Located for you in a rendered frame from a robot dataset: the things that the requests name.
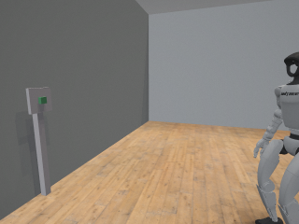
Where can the right robot hand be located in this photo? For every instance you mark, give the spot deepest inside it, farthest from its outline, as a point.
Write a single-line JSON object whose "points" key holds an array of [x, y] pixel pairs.
{"points": [[262, 143]]}

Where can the right robot upper arm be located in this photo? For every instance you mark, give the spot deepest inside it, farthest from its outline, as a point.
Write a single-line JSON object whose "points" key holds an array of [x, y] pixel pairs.
{"points": [[278, 112]]}

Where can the robot head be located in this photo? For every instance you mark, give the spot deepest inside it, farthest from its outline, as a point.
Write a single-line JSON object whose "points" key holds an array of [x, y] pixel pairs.
{"points": [[289, 61]]}

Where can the robot right forearm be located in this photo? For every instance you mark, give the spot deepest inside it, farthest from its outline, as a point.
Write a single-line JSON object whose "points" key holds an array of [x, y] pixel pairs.
{"points": [[272, 128]]}

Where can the panel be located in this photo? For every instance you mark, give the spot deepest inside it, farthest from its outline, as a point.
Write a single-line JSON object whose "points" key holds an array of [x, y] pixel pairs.
{"points": [[36, 110]]}

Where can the robot left thigh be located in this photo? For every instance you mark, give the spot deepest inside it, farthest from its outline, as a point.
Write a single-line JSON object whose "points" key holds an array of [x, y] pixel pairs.
{"points": [[289, 185]]}

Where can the button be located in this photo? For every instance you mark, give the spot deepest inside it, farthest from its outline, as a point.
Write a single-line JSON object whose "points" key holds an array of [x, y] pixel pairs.
{"points": [[42, 100]]}

